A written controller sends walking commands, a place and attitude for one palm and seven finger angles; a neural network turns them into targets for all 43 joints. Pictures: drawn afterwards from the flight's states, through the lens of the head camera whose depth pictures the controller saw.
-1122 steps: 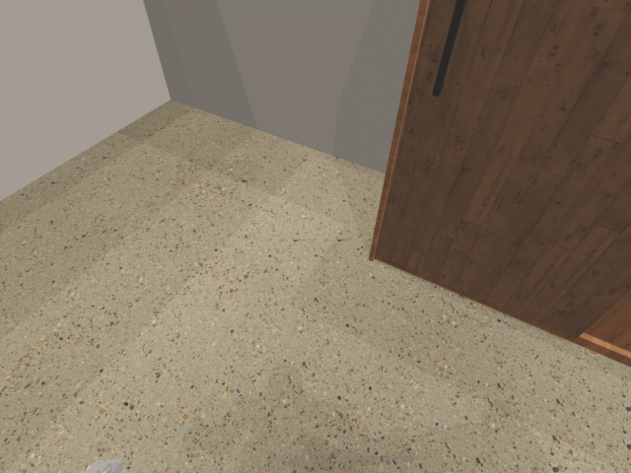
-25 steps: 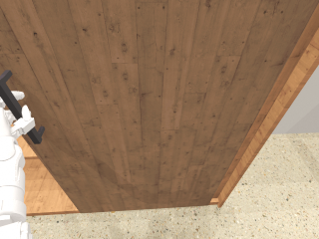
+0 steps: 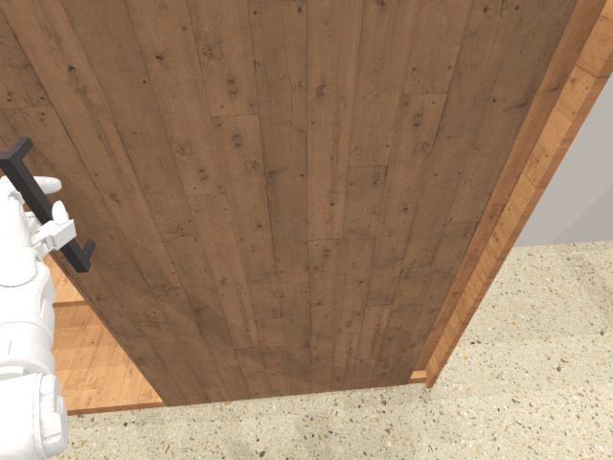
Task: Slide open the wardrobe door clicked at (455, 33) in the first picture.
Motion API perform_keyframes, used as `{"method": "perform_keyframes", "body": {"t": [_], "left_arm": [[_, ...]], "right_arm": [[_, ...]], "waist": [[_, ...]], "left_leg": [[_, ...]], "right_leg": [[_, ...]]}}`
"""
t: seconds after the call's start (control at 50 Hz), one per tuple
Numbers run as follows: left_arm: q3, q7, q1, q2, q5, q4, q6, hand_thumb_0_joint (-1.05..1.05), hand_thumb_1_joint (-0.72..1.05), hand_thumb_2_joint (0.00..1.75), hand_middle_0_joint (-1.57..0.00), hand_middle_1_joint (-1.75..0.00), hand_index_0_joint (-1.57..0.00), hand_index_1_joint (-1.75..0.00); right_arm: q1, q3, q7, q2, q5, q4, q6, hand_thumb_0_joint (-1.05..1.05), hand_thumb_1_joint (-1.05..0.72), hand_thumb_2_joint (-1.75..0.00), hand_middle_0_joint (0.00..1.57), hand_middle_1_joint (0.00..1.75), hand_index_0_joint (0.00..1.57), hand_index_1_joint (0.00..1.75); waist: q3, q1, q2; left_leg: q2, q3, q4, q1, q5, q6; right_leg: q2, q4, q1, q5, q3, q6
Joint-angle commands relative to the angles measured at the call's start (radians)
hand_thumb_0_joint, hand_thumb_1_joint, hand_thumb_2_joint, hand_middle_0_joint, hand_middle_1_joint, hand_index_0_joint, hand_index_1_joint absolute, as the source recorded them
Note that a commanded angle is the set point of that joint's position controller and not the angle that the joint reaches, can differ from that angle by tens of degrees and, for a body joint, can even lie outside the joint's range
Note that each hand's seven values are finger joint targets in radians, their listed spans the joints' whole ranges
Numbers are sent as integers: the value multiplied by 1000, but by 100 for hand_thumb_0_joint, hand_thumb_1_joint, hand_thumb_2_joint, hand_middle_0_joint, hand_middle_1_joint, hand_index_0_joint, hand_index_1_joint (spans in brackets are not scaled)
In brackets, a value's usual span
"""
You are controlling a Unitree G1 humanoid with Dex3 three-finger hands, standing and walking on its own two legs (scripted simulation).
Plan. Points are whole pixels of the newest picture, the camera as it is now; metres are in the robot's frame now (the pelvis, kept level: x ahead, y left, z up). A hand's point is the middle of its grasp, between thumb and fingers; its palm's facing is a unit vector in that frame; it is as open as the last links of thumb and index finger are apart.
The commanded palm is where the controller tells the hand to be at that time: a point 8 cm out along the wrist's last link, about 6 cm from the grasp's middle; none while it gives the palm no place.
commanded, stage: stop walking and hold the door there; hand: left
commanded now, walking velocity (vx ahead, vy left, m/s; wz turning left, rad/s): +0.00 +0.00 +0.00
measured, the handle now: (55, 211) +0.41 +0.38 +0.12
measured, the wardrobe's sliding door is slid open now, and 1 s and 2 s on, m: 0.66 0.66 0.66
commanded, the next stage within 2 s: loosen the grip on the handle in 1.52 s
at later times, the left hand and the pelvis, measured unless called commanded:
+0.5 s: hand (71, 236) +0.38 +0.35 +0.11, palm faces +0.43 -0.87 -0.25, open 5.4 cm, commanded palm +0.34 +0.37 +0.10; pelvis -0.02 +0.06 -0.01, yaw +4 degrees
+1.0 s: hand (69, 242) +0.37 +0.35 +0.10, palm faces +0.27 -0.96 -0.11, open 5.3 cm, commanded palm +0.34 +0.36 +0.10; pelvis -0.01 +0.15 -0.03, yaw +8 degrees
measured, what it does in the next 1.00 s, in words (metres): steps to the left: right foot, then left foot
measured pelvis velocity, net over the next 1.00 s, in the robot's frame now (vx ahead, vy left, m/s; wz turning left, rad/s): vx -0.01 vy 0.15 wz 0.15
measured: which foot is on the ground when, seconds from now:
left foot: down 0.00-0.60, up 0.62-0.88, down 0.90-1.00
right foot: down 0.00-0.34, up 0.36-0.58, down 0.60-0.88, up 0.90-1.00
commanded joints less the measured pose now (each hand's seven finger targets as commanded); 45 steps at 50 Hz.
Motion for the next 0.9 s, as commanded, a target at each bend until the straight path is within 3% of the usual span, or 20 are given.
{"method": "perform_keyframes", "body": {"t": [0.0, 0.12, 0.18, 0.22, 0.28, 0.3, 0.34, 0.42, 0.52, 0.54, 0.56, 0.58, 0.6, 0.62, 0.68, 0.78, 0.82, 0.84, 0.86, 0.88], "left_arm": [[-20, -19, -237, 171, 27, -87, -13, 0, 90, 90, -45, -140, -45, -140], [-6, -19, -244, 204, 28, -113, -8, 0, 90, 90, -45, -140, -45, -140], [7, -21, -255, 205, 24, -164, -2, 0, 90, 90, -45, -140, -45, -140], [46, -20, -255, 239, 27, -175, -1, 0, 90, 90, -45, -140, -45, -140], [-40, -30, -338, 139, 18, -326, -26, 0, 90, 90, -45, -140, -45, -140], [-39, -32, -306, 134, 22, -310, -38, 0, 90, 90, -45, -140, -45, -140], [-120, -44, -367, 35, 9, -443, -76, 0, 90, 90, -45, -140, -45, -140], [-163, -36, -364, -28, -5, -540, -48, 0, 90, 90, -45, -140, -45, -140], [-108, -29, -361, 37, -2, -526, -19, 0, 90, 90, -45, -140, -45, -140], [-74, -27, -345, 83, 1, -505, -23, 0, 90, 90, -45, -140, -45, -140], [-94, -33, -341, 68, 8, -498, -28, 0, 90, 90, -45, -140, -45, -140], [-52, -28, -325, 116, -4, -466, -16, 0, 90, 90, -45, -140, -45, -140], [-51, -20, -331, 89, -18, -440, 6, 0, 90, 90, -45, -140, -45, -140], [-123, -31, -410, 19, -27, -538, 0, 0, 90, 90, -45, -140, -45, -140], [-76, -25, -363, 45, -5, -559, -14, 0, 90, 90, -45, -140, -45, -140], [-164, -40, -389, -100, 2, -732, -38, 0, 90, 90, -45, -140, -45, -140], [-237, -38, -418, -185, 3, -850, -49, 0, 90, 90, -45, -140, -45, -140], [-280, -44, -397, -230, -3, -911, -62, 0, 90, 90, -45, -140, -45, -140], [-319, -47, -402, -287, -20, -993, -72, 0, 90, 90, -45, -140, -45, -140], [-385, -54, -413, -348, -14, -1049, -77, 0, 90, 90, -45, -140, -45, -140]], "right_arm": [[-42, -48, -10, -152, 5, -111, -46, 0, -90, -90, 20, 30, 20, 30], [-54, -73, 6, -156, 3, -120, -6, 0, -90, -90, 20, 30, 20, 30], [-84, -74, 8, -156, -1, -124, 2, 0, -90, -90, 20, 30, 20, 30], [-87, -74, 6, -158, -8, -111, 5, 0, -90, -90, 20, 30, 20, 30], [-130, -74, -5, -141, -10, -136, 12, 0, -90, -90, 20, 30, 20, 30], [-121, -80, -2, -146, -11, -147, 16, 0, -90, -90, 20, 30, 20, 30], [-142, -62, 5, -127, -10, -178, 3, 0, -90, -90, 20, 30, 20, 30], [-167, -63, 14, -117, -4, -174, -34, 0, -90, -90, 20, 30, 20, 30], [-212, -36, 35, -86, -8, -189, -51, 0, -90, -90, 20, 30, 20, 30], [-208, -35, 39, -96, -15, -187, -49, 0, -90, -90, 20, 30, 20, 30], [-201, -32, 48, -69, -18, -195, -43, 0, -90, -90, 20, 30, 20, 30], [-196, -43, 45, -85, -24, -207, -39, 0, -90, -90, 20, 30, 20, 30], [-165, -52, 51, -122, -24, -187, -51, 0, -90, -90, 20, 30, 20, 30], [-179, -43, 59, -95, -22, -180, -59, 0, -90, -90, 20, 30, 20, 30], [-217, -22, 49, -74, -22, -168, -61, 0, -90, -90, 20, 30, 20, 30], [-254, -24, 24, -18, -33, -200, -48, 0, -90, -90, 20, 30, 20, 30], [-238, -40, 8, -19, -31, -196, -44, 0, -90, -90, 20, 30, 20, 30], [-227, -57, 5, -55, -27, -205, -46, 0, -90, -90, 20, 30, 20, 30], [-210, -66, 12, -89, -19, -219, -54, 0, -90, -90, 20, 30, 20, 30], [-197, -65, 27, -83, -17, -229, -61, 0, -90, -90, 20, 30, 20, 30]], "waist": [[-79, -1, -18], [-67, 4, -184], [-75, 19, -256], [-89, 10, -260], [-116, 7, -119], [-128, 12, -21], [-160, 0, 206], [-220, 4, 134], [-220, 46, 111], [-210, 62, 68], [-210, 69, -139], [-148, 59, -385], [-148, 45, -241], [-157, 30, -272], [-85, 42, -242], [-126, 56, -314], [-228, 11, -210], [-277, -2, -51], [-343, -12, 177], [-353, -21, 151]], "left_leg": [[124, -153, -137, 57, -196, -4], [23, -111, 151, -26, -170, -36], [27, -151, 206, -96, -247, -38], [26, -124, 111, -12, -186, -44], [69, -102, -51, 122, 157, -21], [127, -128, -66, 120, 159, 14], [233, -316, -138, 170, 296, 106], [214, -257, -93, 273, 288, 178], [151, -194, -83, 134, 107, 146], [122, -188, -15, 14, 47, 109], [37, -115, 174, -240, -108, 33], [-56, -92, 515, -497, -364, -57], [1, -233, 672, -446, -280, -78], [4, -230, 736, -469, -260, -86], [28, -130, 661, -466, -228, -78], [-30, 95, 163, -29, -113, -54], [-48, 151, -19, 240, 106, -54], [50, 35, -2, 377, 227, -23], [282, -270, 6, 499, 559, 94], [375, -427, -46, 443, 549, 157]], "right_leg": [[-54, -109, -35, -137, 60, -22], [-324, -204, -3, -57, 273, -118], [-393, -142, 96, 196, 255, -146], [-373, -89, 65, 274, 171, -116], [-237, 81, 7, 244, 15, -22], [-181, 128, -16, 109, -19, 1], [-58, 414, -141, -327, -84, 32], [-52, 595, -212, -352, -84, 32], [-56, 169, 65, -260, -135, 13], [-94, -8, 216, -160, -106, -11], [-295, -176, 443, -73, 133, -101], [-572, -240, 511, 109, 571, -214], [-591, -196, 411, 204, 462, -190], [-532, -135, 450, 285, 384, -168], [-410, -59, 426, 525, 76, -81], [-287, 29, 238, 557, -110, -66], [-221, 215, 142, 465, -166, -28], [-162, 366, 38, 235, -165, -5], [-63, 583, -170, -257, -117, 20], [-19, 701, -186, -466, -23, 12]]}}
